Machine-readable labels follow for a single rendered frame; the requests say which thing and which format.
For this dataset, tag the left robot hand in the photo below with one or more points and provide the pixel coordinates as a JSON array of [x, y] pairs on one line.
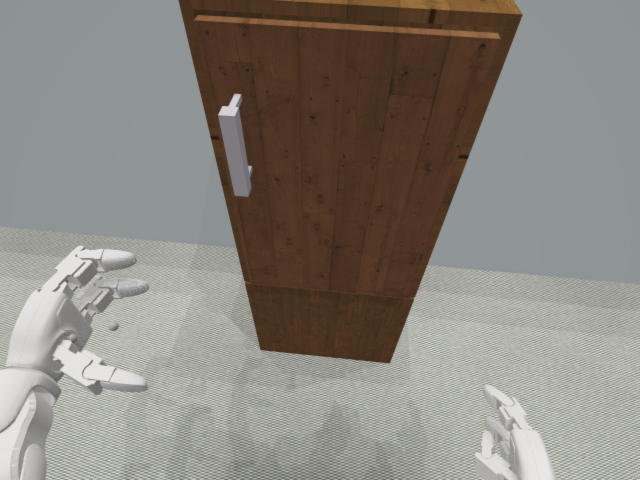
[[39, 338]]

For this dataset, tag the left robot forearm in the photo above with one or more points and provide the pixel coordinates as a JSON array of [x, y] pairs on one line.
[[27, 397]]

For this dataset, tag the handle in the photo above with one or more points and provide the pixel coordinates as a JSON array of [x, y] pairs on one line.
[[232, 133]]

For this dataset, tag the cupboard door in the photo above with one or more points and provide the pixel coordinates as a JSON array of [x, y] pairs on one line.
[[353, 133]]

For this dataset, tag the right robot hand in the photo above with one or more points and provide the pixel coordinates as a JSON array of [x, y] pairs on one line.
[[523, 449]]

